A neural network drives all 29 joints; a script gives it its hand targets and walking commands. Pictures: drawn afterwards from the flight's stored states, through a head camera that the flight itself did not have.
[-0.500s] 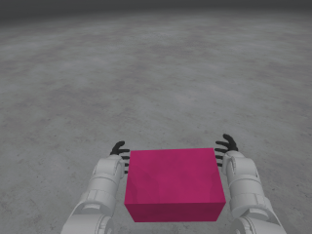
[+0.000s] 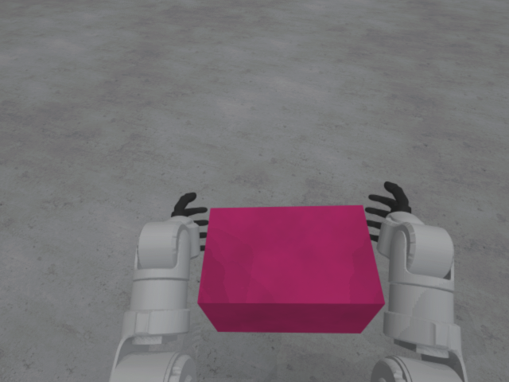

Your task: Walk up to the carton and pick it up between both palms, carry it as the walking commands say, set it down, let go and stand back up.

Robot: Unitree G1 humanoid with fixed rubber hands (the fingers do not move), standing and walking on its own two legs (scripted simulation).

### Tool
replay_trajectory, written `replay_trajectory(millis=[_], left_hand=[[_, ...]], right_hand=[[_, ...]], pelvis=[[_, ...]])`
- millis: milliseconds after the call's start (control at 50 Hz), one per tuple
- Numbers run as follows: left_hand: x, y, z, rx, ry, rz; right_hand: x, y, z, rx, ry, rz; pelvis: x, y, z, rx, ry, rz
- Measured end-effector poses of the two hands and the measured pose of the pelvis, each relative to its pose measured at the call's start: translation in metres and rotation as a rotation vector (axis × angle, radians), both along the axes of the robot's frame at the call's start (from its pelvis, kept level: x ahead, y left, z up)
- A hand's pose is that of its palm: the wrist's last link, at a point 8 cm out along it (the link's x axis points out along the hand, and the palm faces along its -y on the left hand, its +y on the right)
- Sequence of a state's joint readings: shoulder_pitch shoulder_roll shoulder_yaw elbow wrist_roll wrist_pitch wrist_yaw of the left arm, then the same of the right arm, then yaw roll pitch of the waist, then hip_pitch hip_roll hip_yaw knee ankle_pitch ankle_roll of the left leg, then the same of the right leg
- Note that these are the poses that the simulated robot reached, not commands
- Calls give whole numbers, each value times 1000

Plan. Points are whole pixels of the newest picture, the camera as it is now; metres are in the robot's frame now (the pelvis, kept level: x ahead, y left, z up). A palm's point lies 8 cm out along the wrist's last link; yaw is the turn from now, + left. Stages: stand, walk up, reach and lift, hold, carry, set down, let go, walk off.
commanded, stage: carry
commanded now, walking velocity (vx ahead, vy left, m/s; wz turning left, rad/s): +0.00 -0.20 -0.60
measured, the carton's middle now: (286, 271) +0.30 -0.03 -0.01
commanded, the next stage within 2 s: none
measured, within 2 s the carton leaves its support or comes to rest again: neither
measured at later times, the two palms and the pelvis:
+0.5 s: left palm (300, 267) +0.26 -0.04 +0.07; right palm out of the picture +0.18 -0.36 +0.07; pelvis -0.07 -0.11 -0.02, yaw -13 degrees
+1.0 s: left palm (481, 340) +0.17 -0.27 +0.04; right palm out of the picture +0.01 -0.55 +0.05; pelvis -0.17 -0.25 -0.02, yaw -28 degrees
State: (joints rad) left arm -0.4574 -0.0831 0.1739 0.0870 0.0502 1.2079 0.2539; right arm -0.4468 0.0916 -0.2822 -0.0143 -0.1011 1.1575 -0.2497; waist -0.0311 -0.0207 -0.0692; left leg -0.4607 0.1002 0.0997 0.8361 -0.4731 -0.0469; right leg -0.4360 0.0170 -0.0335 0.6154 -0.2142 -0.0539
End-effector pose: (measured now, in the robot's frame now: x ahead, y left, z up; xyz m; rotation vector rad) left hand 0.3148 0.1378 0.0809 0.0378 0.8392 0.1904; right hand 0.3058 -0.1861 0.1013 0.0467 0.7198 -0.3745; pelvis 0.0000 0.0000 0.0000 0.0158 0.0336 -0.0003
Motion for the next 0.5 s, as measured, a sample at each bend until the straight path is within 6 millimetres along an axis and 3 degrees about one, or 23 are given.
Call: replay_trajectory(millis=[140, 240, 360, 500], left_hand=[[-11, -29, -4, -5, -3, -46], [-22, -54, -5, 40, 20, -46], [-36, -111, -11, 58, 20, -87], [-52, -181, -15, 40, 29, -191]], right_hand=[[-33, -26, 0, -7, -2, -87], [-52, -49, -8, 20, 25, -134], [-75, -106, -28, 60, 28, -158], [-121, -171, -30, 56, 36, -246]], pelvis=[[-15, -14, -8, -22, -12, -90], [-27, -36, -7, -21, -9, -162], [-43, -79, -18, 2, -16, -205], [-67, -110, -15, 41, -10, -228]])
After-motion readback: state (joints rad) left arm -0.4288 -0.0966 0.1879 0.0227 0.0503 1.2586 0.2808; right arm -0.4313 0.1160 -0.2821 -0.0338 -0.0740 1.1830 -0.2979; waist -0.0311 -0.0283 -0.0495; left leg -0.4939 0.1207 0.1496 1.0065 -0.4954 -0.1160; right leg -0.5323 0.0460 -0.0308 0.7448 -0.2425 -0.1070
